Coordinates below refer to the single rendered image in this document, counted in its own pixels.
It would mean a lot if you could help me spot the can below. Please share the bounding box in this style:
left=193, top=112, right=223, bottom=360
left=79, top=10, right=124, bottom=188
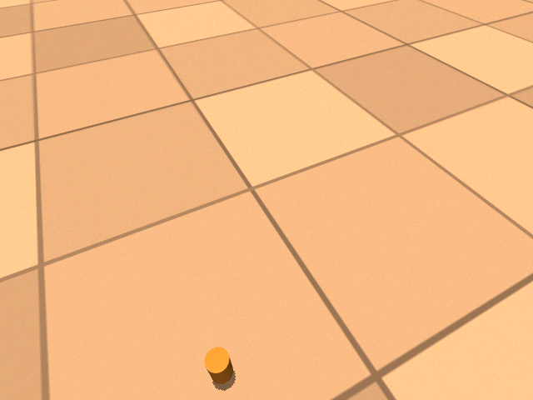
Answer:
left=205, top=347, right=233, bottom=384

